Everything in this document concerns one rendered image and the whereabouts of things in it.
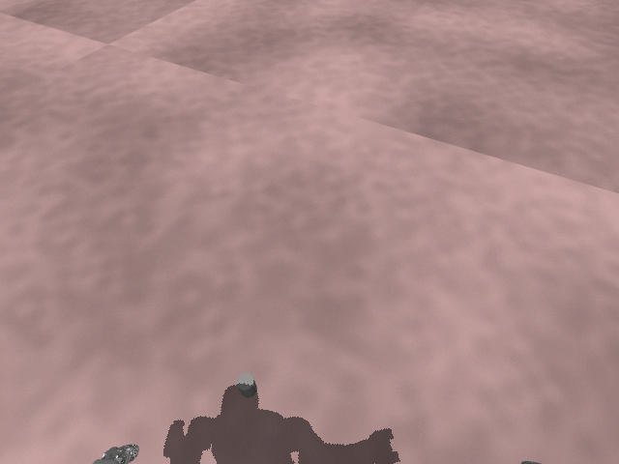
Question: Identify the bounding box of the left robot hand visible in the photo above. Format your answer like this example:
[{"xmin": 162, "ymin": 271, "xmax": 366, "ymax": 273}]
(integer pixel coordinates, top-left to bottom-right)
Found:
[{"xmin": 93, "ymin": 445, "xmax": 139, "ymax": 464}]

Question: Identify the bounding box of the tin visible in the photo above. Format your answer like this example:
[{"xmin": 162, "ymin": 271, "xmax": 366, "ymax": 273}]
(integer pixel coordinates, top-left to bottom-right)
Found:
[{"xmin": 237, "ymin": 373, "xmax": 257, "ymax": 398}]

